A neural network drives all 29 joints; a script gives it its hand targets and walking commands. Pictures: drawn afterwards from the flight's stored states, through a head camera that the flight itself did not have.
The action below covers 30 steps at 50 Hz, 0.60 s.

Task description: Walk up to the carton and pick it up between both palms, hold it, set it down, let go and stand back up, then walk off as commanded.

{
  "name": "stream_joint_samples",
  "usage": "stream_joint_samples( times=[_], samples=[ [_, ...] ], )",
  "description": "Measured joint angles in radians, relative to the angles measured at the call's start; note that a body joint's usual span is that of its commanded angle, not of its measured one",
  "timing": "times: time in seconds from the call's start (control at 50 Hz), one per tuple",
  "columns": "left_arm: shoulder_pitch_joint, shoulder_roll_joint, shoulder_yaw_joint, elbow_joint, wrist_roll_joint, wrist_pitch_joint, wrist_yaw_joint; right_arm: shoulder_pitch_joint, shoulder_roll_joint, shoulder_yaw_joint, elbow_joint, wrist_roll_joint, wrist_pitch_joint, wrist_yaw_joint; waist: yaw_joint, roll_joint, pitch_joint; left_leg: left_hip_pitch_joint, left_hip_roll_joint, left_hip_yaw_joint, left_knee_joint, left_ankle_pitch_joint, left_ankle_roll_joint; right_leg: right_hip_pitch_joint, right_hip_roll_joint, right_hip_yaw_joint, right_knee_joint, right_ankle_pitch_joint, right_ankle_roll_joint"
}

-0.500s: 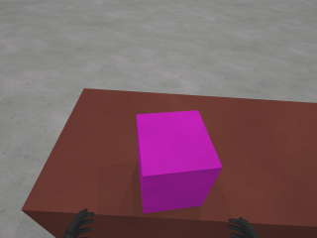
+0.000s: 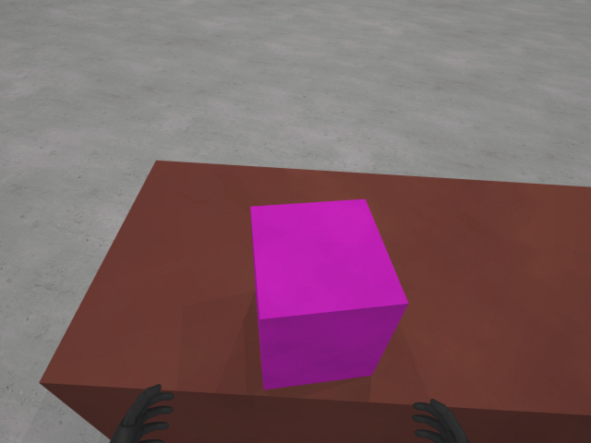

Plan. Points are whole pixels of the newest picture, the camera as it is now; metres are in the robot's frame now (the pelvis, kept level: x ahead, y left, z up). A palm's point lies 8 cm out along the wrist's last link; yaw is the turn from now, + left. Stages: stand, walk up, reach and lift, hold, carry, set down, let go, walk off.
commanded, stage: let go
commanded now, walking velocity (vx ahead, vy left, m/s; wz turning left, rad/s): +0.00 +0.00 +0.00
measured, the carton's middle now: (314, 295) +0.39 -0.02 -0.07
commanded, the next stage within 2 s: stand in 0.28 s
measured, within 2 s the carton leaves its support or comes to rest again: neither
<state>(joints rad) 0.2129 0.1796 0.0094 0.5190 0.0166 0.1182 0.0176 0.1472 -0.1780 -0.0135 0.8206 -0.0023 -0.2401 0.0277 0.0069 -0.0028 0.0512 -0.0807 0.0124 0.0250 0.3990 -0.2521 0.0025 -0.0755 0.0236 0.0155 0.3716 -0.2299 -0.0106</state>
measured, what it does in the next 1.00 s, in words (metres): shifts its weight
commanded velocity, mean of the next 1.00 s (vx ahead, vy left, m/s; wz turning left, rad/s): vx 0.00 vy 0.00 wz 0.00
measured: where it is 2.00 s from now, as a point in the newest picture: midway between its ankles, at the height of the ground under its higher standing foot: outside the picture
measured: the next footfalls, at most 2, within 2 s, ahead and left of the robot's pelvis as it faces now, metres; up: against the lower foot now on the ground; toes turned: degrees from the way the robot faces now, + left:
right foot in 1.24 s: -0.09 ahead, -0.14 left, +0.00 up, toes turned +3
left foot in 1.60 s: -0.21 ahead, +0.10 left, +0.00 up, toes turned -3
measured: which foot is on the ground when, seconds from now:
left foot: down 0.00-1.00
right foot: down 0.00-1.00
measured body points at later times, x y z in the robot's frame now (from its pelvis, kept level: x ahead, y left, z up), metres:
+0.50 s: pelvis -0.01 -0.02 -0.01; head -0.02 +0.00 +0.44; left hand +0.13 +0.26 -0.10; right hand +0.11 -0.30 -0.10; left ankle -0.02 +0.11 -0.74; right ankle -0.01 -0.11 -0.74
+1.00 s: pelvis -0.05 +0.00 -0.01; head -0.02 +0.01 +0.43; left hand +0.06 +0.32 -0.13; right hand +0.06 -0.30 -0.13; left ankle -0.02 +0.11 -0.74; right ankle -0.01 -0.11 -0.74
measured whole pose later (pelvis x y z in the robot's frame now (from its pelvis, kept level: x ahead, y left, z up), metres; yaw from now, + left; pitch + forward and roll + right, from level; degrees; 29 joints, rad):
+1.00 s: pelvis -0.05 +0.00 -0.01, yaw +1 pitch -4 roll +0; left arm 0.13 0.38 0.05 0.89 0.01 0.01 0.01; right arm 0.15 -0.36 -0.05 0.88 -0.02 0.03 0.00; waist 0.00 0.00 0.13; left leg -0.25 0.00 0.02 0.57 -0.25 0.02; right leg -0.25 0.01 0.01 0.56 -0.24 -0.01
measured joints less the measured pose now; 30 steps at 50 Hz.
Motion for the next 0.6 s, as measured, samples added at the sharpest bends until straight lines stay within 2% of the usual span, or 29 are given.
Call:
stream_joint_samples(
  times=[0.32,0.44,0.6],
  samples=[
    [-0.019,0.024,0.004,-0.006,0.0,0.014,-0.002,0.03,0.002,-0.003,-0.054,-0.03,0.04,-0.01,-0.009,-0.014,0.022,0.003,0.009,-0.007,0.003,0.014,-0.016,-0.007,0.007,-0.013,0.029,-0.002,-0.017],
    [-0.035,0.098,0.007,0.113,0.006,-0.091,-0.001,0.043,-0.078,-0.005,-0.032,-0.034,0.173,-0.03,-0.004,-0.021,-0.009,-0.066,0.015,-0.016,0.067,-0.008,-0.02,-0.068,0.012,-0.023,0.082,-0.021,-0.021],
    [-0.015,0.175,0.019,0.274,0.017,-0.13,-0.015,0.089,-0.169,-0.026,0.016,-0.022,0.223,-0.025,-0.008,-0.021,-0.029,-0.089,0.02,-0.026,0.088,-0.015,-0.02,-0.077,0.017,-0.032,0.078,-0.017,-0.021]
  ],
)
